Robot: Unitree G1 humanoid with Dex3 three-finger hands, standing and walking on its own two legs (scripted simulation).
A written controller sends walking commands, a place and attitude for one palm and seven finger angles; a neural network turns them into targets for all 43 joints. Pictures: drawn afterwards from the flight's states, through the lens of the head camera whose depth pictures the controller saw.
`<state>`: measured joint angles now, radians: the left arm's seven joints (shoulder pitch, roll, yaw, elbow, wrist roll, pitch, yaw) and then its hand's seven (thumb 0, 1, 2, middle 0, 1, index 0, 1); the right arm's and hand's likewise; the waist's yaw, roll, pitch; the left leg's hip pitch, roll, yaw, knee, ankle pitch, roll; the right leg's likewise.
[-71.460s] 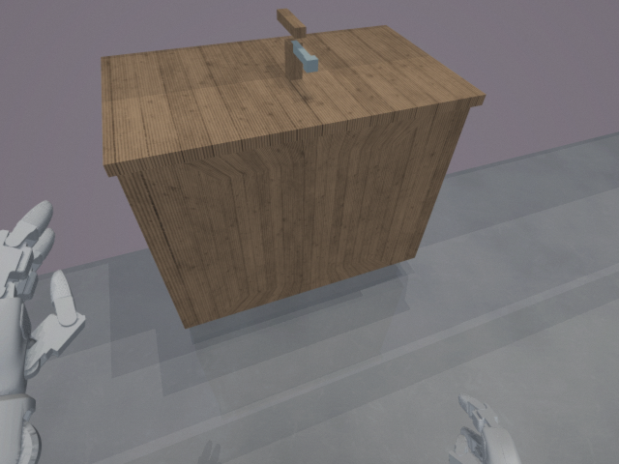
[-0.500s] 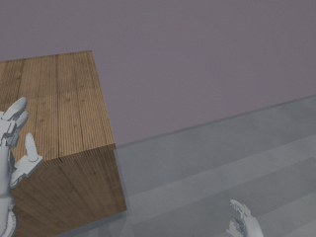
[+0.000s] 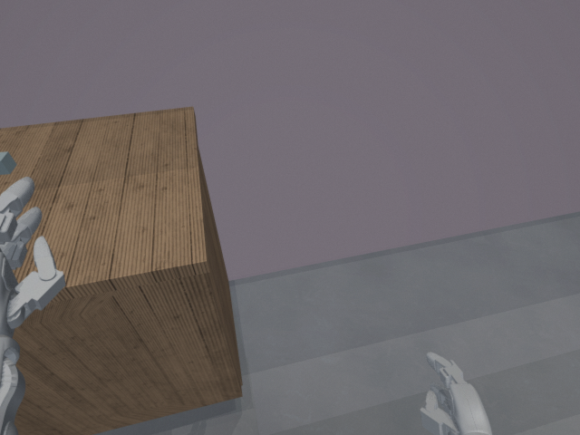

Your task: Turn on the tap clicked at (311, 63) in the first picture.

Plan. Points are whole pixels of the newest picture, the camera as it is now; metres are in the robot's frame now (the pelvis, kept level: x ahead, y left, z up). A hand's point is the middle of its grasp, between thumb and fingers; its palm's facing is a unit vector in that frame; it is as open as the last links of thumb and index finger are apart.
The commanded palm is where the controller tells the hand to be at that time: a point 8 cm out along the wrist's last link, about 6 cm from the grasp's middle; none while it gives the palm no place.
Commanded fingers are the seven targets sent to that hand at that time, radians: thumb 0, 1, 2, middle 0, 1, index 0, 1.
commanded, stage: turn the palm inward beside the body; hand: left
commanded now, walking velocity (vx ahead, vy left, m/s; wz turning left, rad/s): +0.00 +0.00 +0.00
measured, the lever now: (1, 163) +0.46 +0.57 +0.12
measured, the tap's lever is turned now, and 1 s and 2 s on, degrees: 84 84 84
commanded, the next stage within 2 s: reach beside the lever's end, fingers flat in 1.74 s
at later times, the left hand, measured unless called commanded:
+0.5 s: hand (92, 293) +0.20 +0.24 +0.17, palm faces +0.49 -0.84 -0.23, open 7.4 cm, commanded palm +0.15 +0.27 +0.18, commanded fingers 0.00 0.90 0.90 -0.20 -0.30 -0.20 -0.30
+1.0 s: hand (84, 302) +0.19 +0.24 +0.16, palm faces +0.49 -0.86 -0.13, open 7.4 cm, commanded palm +0.13 +0.27 +0.18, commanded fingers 0.00 0.90 0.90 -0.20 -0.30 -0.20 -0.30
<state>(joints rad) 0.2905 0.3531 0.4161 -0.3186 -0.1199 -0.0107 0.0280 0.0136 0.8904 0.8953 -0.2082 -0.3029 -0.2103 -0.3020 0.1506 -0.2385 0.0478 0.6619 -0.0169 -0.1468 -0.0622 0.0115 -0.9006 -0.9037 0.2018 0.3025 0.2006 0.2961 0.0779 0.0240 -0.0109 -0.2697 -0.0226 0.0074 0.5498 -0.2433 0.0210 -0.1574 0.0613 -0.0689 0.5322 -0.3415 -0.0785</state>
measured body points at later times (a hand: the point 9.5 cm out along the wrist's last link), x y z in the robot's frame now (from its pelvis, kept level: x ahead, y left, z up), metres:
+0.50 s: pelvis +0.00 -0.04 -0.01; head -0.03 -0.07 +0.44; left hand +0.17 +0.28 +0.18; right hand +0.19 -0.26 -0.09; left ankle +0.03 +0.11 -0.73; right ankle -0.03 -0.06 -0.73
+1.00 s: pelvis +0.00 +0.00 +0.00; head -0.04 -0.03 +0.45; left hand +0.16 +0.29 +0.17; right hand +0.22 -0.20 -0.07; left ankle +0.03 +0.11 -0.73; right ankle -0.03 -0.06 -0.73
